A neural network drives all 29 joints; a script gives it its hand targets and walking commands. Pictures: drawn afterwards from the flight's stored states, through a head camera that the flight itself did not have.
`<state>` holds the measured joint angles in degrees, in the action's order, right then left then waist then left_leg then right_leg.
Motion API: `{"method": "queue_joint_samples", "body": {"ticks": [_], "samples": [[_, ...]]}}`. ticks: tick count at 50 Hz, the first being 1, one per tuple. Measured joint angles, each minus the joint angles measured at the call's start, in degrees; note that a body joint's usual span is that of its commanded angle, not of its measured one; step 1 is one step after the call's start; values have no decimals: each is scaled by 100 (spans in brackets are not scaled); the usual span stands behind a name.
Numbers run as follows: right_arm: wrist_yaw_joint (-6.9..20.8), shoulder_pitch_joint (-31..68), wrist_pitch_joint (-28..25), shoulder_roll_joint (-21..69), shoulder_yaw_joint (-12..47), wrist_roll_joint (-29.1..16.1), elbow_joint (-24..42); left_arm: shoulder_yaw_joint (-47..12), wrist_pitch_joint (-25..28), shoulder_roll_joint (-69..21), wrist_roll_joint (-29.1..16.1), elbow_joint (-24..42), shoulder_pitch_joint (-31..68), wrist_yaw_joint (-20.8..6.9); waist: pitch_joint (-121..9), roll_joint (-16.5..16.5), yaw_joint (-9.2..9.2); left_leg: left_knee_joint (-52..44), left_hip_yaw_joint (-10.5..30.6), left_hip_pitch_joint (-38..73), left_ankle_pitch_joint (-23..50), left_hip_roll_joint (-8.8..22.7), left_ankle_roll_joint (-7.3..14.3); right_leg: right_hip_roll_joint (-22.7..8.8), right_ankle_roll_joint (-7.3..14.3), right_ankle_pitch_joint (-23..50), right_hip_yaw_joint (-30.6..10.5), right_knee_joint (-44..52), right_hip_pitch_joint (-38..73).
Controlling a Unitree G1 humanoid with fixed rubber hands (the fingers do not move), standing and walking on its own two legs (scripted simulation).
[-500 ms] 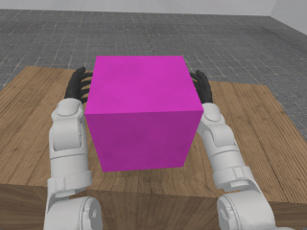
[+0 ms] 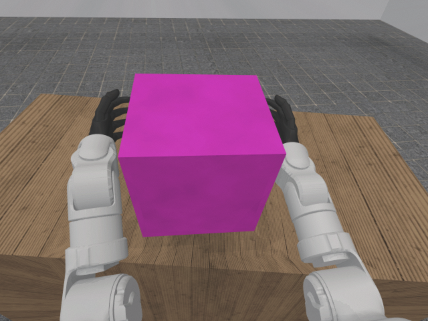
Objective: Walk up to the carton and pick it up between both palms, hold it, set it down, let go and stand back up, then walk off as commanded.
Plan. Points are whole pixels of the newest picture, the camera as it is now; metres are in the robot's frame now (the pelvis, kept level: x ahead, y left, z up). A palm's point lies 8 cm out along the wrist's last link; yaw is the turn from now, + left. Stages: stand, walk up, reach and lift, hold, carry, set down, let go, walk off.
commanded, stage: hold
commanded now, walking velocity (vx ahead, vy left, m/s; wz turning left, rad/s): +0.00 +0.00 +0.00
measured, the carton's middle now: (198, 157) +0.37 +0.00 +0.14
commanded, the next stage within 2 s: none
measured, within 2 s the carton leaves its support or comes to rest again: neither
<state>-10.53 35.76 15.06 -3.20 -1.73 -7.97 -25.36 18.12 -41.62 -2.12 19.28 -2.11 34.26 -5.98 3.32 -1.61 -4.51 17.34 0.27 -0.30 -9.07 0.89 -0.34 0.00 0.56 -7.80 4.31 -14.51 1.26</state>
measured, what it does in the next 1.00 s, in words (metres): stands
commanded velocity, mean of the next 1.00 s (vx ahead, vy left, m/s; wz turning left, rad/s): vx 0.00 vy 0.00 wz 0.00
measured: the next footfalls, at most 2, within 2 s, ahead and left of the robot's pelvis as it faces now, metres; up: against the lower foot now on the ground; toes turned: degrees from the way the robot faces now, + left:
none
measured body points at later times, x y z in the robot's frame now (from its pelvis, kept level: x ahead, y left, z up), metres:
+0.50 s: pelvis +0.01 +0.01 +0.00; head -0.03 +0.02 +0.45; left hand +0.38 +0.17 +0.19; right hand +0.38 -0.15 +0.18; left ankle +0.02 +0.12 -0.75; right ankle +0.01 -0.11 -0.75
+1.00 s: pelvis +0.00 +0.00 +0.00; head -0.04 +0.02 +0.45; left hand +0.38 +0.16 +0.20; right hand +0.38 -0.15 +0.18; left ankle +0.02 +0.12 -0.75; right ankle +0.01 -0.11 -0.75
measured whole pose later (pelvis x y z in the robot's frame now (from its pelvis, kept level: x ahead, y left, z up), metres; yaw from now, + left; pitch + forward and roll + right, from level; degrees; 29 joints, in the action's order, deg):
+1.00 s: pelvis +0.00 +0.00 +0.00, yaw +0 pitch -8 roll -1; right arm -9.7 37.1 15.8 -2.4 -3.3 -7.4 -28.4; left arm 19.3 -42.0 -2.3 20.3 -5.2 35.4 -6.1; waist 2.6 -2.2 -4.3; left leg 17.5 0.2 0.2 -9.4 0.7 -0.2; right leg -0.1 0.5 -8.3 4.3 -14.7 1.9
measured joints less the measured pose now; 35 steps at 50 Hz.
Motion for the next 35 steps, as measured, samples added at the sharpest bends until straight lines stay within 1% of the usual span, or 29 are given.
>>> {"method": "queue_joint_samples", "body": {"ticks": [3,6,9,11,16,21,24,30,35], "samples": [[-4,100,32,12,-26,74,-91,54,25,35,-10,-145,101,-14,-47,-65,5,-35,15,31,22,2,-11,3,13,-6,15,-4,19],[22,243,103,89,-138,159,-335,209,-1,30,86,-384,239,-94,-51,-155,28,-59,6,94,25,9,-22,9,28,-28,8,-31,54],[37,279,121,164,-213,166,-487,276,-51,39,130,-471,255,-138,-110,-214,59,-66,-13,79,17,18,-31,17,38,-43,-8,-46,23],[30,271,98,165,-193,124,-486,252,-70,53,123,-416,224,-136,-105,-222,68,-48,-10,68,3,19,-31,19,36,-45,-5,-34,29],[-3,191,11,104,-73,-56,-223,105,-26,75,33,-40,27,-75,-75,-150,-1,30,32,63,-55,1,-10,6,1,-35,33,40,114],[60,175,54,87,-104,6,-310,116,-67,0,143,-149,68,-56,-52,-62,-7,30,-2,133,-84,-32,34,-27,-38,-50,0,39,173],[47,73,72,73,-75,0,-262,86,-107,-16,152,-154,45,-58,0,-52,7,-2,-29,179,-76,-41,47,-37,-49,-49,-26,51,202],[-30,-102,58,-9,86,-111,25,5,-57,-45,55,85,-151,-20,45,-90,1,39,-42,136,-90,-26,46,-20,-50,-29,-41,64,180],[-7,0,32,-4,56,-99,-26,18,-47,-27,47,101,-100,5,6,-157,22,65,-45,92,-90,-5,27,1,-29,-25,-47,35,131]]}}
